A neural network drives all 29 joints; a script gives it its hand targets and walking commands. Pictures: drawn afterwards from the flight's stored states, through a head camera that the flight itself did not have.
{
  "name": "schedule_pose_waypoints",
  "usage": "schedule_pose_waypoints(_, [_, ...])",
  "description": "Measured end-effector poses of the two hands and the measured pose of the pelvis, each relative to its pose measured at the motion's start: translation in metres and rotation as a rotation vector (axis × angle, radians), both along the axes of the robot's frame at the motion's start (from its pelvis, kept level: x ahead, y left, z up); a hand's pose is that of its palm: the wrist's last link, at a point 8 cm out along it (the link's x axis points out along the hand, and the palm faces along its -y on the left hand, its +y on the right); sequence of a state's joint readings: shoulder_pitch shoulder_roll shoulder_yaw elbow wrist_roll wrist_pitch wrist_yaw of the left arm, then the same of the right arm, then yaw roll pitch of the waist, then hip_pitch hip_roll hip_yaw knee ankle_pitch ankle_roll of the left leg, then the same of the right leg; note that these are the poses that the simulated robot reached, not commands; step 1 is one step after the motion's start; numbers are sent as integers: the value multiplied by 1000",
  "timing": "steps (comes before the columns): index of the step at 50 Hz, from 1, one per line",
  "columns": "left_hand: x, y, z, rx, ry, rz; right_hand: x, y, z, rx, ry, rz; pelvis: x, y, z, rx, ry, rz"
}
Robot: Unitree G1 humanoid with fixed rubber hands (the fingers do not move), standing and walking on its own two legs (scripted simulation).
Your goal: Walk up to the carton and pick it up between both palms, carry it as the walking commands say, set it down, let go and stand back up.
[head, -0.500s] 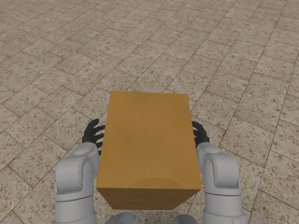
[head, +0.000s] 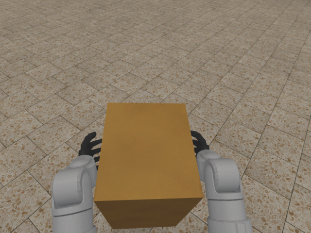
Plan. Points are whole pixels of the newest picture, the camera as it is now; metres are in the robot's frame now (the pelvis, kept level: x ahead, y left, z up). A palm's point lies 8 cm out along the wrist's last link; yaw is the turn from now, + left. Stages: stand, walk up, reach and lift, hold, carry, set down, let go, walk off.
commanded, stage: carry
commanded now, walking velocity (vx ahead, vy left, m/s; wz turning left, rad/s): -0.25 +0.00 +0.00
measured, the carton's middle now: (145, 171) +0.28 +0.04 +0.02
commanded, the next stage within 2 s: none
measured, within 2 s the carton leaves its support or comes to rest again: neither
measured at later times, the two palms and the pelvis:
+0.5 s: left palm (109, 117) +0.40 +0.15 +0.09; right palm (205, 122) +0.41 -0.12 +0.08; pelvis +0.12 +0.00 +0.01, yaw -1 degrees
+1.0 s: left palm (140, 90) +0.52 +0.08 +0.11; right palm (227, 111) +0.45 -0.19 +0.10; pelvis +0.21 +0.00 +0.03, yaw -10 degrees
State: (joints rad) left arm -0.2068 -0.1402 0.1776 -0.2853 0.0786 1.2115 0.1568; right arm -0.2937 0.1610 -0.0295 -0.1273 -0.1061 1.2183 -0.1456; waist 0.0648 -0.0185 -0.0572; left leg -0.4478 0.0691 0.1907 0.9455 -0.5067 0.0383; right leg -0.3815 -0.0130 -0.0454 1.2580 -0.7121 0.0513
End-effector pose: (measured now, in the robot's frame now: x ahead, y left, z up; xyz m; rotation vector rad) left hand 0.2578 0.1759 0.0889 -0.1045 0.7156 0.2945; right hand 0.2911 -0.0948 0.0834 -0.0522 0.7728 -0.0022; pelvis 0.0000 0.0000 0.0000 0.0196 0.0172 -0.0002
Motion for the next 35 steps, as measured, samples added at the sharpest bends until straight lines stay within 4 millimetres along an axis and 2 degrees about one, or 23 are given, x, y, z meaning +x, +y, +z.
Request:
schedule_pose_waypoints(7, [51,-27,-3,23,67,-59,28,-28,-19,58,65,-89,28,-7,12,-34,14,49])
schedule_pose_waypoints(12, [82,-44,-2,-21,47,-96,49,-46,-5,18,44,-128,50,-17,19,15,36,107])
schedule_pose_waypoints(15, [99,-44,-1,-40,7,-101,69,-46,6,3,4,-137,64,-17,18,19,39,120])
schedule_pose_waypoints(18, [114,-35,-2,-46,-27,-96,88,-37,12,-5,-30,-131,82,-11,12,5,42,105])
schedule_pose_waypoints(24, [138,-21,4,5,2,-84,116,-23,4,25,-2,-100,115,-1,12,-36,36,-4])
schedule_pose_waypoints(29, [166,-29,9,25,14,-91,136,-31,-5,47,10,-107,140,-5,11,-62,13,13])
schedule_pose_waypoints(35, [198,-43,6,-23,41,-143,155,-45,7,9,38,-169,161,-3,23,-15,33,-26])
